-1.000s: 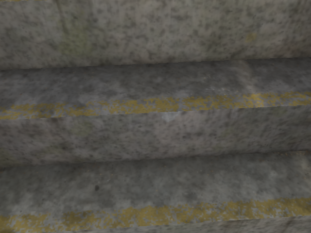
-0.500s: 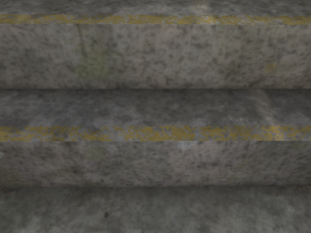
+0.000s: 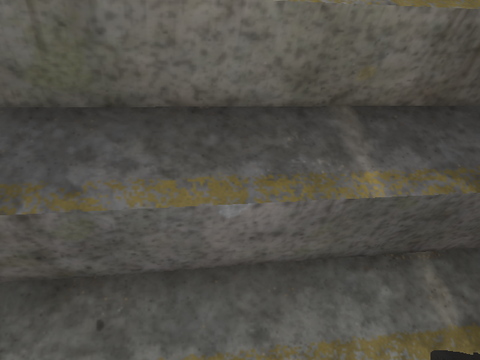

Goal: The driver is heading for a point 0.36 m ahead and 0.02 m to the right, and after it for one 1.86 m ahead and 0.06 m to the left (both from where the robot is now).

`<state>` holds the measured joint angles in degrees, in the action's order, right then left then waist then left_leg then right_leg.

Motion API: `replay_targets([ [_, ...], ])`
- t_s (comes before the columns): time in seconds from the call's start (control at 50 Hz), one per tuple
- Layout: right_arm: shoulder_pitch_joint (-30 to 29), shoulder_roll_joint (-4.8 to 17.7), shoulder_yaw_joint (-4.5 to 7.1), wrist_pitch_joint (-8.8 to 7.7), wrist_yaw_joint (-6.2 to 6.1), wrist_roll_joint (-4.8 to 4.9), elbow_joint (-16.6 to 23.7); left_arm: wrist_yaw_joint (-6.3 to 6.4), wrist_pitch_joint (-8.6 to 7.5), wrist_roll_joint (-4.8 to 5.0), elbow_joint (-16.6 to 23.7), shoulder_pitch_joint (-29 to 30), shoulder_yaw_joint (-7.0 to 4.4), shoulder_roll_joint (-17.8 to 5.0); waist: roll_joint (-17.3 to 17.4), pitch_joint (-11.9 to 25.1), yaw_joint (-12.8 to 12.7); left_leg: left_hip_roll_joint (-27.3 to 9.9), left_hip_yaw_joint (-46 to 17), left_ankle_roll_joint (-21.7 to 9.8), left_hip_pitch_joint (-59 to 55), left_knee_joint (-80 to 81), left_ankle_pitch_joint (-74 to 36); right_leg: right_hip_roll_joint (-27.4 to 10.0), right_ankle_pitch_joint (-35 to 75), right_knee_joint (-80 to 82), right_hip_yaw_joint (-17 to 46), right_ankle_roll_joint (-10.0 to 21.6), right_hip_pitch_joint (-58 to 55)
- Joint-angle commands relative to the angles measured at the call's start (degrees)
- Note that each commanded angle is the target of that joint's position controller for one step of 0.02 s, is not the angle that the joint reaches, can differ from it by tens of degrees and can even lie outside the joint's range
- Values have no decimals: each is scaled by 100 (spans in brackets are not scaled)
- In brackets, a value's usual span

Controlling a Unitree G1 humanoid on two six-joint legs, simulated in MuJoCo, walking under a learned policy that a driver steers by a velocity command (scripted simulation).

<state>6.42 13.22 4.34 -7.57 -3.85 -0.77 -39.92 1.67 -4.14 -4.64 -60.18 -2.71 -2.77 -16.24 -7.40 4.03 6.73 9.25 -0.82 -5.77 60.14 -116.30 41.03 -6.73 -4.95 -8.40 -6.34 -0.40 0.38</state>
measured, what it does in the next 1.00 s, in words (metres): steps to the left: left foot 0.21 m higher, then right foot 0.21 m lower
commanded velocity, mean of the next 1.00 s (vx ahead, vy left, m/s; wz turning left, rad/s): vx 0.50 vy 0.00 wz -0.02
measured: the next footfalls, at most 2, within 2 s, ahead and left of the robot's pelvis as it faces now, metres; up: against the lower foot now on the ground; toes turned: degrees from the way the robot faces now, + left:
left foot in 0.04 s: +0.03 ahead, +0.10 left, +0.21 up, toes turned -6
right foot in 0.36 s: -0.08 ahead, -0.07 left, +0.00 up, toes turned +17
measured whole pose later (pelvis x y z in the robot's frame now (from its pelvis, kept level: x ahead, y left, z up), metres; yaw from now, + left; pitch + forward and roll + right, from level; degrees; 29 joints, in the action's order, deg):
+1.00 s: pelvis -0.12 +0.19 -0.03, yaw +2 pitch +4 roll -1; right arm 25.9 6.6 -3.2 -5.1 6.9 -5.9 -69.4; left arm -5.2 0.7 1.9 -52.9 -7.9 1.6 -7.4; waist 0.0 5.7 -3.7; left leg 3.2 11.4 -7.5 14.9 -30.8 20.8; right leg 4.9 8.9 -137.0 7.6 15.2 87.6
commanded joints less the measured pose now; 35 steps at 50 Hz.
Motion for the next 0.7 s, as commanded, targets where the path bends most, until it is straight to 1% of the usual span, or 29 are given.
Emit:
replay_targets([
  [0.02,-2827,-465,-1093,939,561,-581,2665,-937,432,-20,-603,-1260,409,-445,419,3034,811,17,-512,-695,857,6030,3604,-838,11393,-2582,1538,1218,-1816],
  [0.04,1103,-473,-991,1335,745,-399,813,-1474,856,-597,-131,-115,55,-1000,801,3730,1902,93,-918,-686,-2264,7771,-1676,-974,9894,-3183,1358,1557,-738],
  [0.06,3219,425,-783,1555,760,-197,-621,-1841,1045,-796,364,-61,64,-564,2720,3845,1326,-419,-2293,-1531,-4647,6488,-6573,-359,4562,-5238,747,1063,2831],
  [0.08,4045,1342,-471,1441,756,-331,-1134,-1777,826,-741,194,-2021,162,-585,3886,4721,592,-1562,-4068,-2599,-6685,5678,-9453,500,-184,-6423,1842,874,4893],
  [0.1,3687,1524,-384,1209,685,-417,-1136,-1342,418,-267,-142,-2283,12,-1178,3626,4031,774,-1870,-4331,-2269,-5824,5507,-8951,1014,-722,-8010,2776,734,4707],
  [0.12,2878,1550,-377,1120,699,-404,-1273,-974,278,80,-88,-1983,-27,-1177,3578,3317,691,-1666,-3646,-1637,-5233,5226,-7072,1285,-357,-8935,2980,865,5238],
  [0.14,1592,1178,-484,1011,648,-217,-1184,-495,368,-39,343,-1362,61,-729,3193,2514,37,-1290,-2348,-528,-4212,4880,-4305,1132,-112,-9149,2510,932,5627],
  [0.16,-170,408,-712,1058,591,-19,-655,-262,375,-102,312,-1714,105,-501,2565,1768,-584,-813,-1103,170,-2634,5238,-2163,1161,-481,-9347,1917,965,5326],
  [0.18,-1945,-126,-902,1230,541,14,103,-277,441,-72,-5,-2879,201,-121,2302,1313,-1306,-438,142,638,-743,5868,-1989,1460,-910,-9618,1088,861,4223],
  [0.2,-3516,-452,-1004,1370,498,-44,1054,-332,531,-165,-678,-4816,244,54,1349,1050,-2069,-249,1127,938,1091,5687,-2191,1824,-1100,-9768,371,743,2809],
  [0.22,-4642,-394,-960,1394,482,-37,1972,-419,571,-407,-1385,-6640,206,45,632,657,-2712,-159,1807,1218,2795,5143,-2273,2022,-876,-9308,-165,685,1412],
  [0.24,-4684,-236,-930,1306,372,-48,2205,-579,475,-745,-1687,-7113,164,24,75,-99,-2934,-332,2043,1448,3106,4555,-2572,1677,-802,-6867,-172,701,1134],
  [0.26,-3773,-224,-924,1311,303,-47,1816,-809,383,-783,-1657,-6233,184,-23,-266,-467,-2488,-989,1234,1026,2743,2976,-2655,952,-331,-4541,776,910,1507],
  [0.28,-2058,-110,-809,1339,375,93,1281,-1113,229,-279,-1186,-4265,96,-267,133,-396,-1225,-1099,849,660,1540,2522,-2107,577,337,-3463,967,794,1854],
  [0.3,-1440,1,-781,1395,512,-35,957,-1228,136,-8,-1025,-3415,183,-123,589,-396,-710,-1252,531,409,1129,1998,-1667,415,827,-3433,1008,718,2262],
  [0.36,-1050,-786,-1099,1917,875,337,676,-1222,317,-173,-1771,-3888,473,485,-227,-798,-501,-1176,-196,-499,3322,-706,-1425,325,466,-2517,1836,1566,2172],
  [0.38,-520,-623,-1028,1849,964,181,624,-1061,246,-15,-1548,-3833,408,-77,-1460,-598,-282,-521,-534,-187,4194,-2894,-1801,-457,-1821,-1956,4876,2905,2930],
  [0.4,687,-1049,-1093,1427,948,-226,157,-903,100,-363,-640,-2874,606,45,-582,-3,160,-75,-1480,-384,3585,-3245,-4011,-245,-2836,-1829,5327,2673,3289],
  [0.42,1483,-581,-1034,1406,1113,-368,-86,-677,-38,-37,-150,-1102,295,-936,-903,-1335,780,-1003,-1263,16,4722,-2842,-4290,-1751,-5321,-60,7498,3114,3535],
  [0.44,127,260,-761,1222,898,-118,-177,-504,-257,-29,-401,-2319,451,-582,550,-1287,-425,-856,-973,127,4848,-2823,-4460,-1177,-5172,-320,7242,2614,2964],
  [0.46,-205,260,-701,970,832,-260,-332,-422,-396,45,-394,-2619,456,-411,371,-1021,-647,-1329,-490,17,3787,-2244,-5326,-654,-3892,-788,6244,2115,2952],
  [0.5,-885,534,-537,843,670,-253,-356,-206,-538,229,163,-2334,403,-583,-229,-251,-1057,-1259,228,328,1205,-853,-5085,220,-3275,-1571,4337,1561,4139],
  [0.54,-1303,860,-420,832,759,-72,-338,-53,-497,499,740,-1950,326,-675,-397,-39,-1353,-1041,1013,771,-1750,1828,-4108,461,-3012,-1496,3020,1290,5208],
  [0.58,-2056,645,-443,873,863,-200,-220,80,-244,716,661,-2691,95,-973,-734,-398,-1982,-902,1553,1112,-2088,5737,-2412,113,-4148,-1246,3055,1489,3777],
  [0.62,-2095,11,-568,829,1017,-443,-196,-134,57,622,153,-3550,-90,-878,-1023,-567,-2061,-546,1778,1078,-1460,8556,-540,-262,-3670,-1255,3697,2086,1259],
  [0.64,-1437,-24,-635,751,921,-311,-356,-477,80,91,-34,-3235,-157,-841,-1270,-610,-1842,-937,1028,757,-2389,8362,-2149,-880,-2087,-820,4418,2257,1344],
  [0.66,-507,208,-472,672,874,-263,-477,-611,2,107,228,-2588,-201,-588,-928,21,-1329,-1128,621,490,-3345,9073,-2766,-575,-929,-1679,4093,2142,1316],
  [0.68,624,479,-311,470,901,-195,-926,-677,-10,-111,102,-2802,-26,-36,307,527,-1039,-1504,253,149,-4850,9273,-3155,12,-249,-3151,3181,1851,1963],
  [0.7,1897,739,-163,418,1038,-310,-1564,-818,118,-203,-16,-2783,184,549,1207,376,-860,-1961,77,-303,-6004,9317,-4369,794,-459,-5563,2171,1536,3582],
])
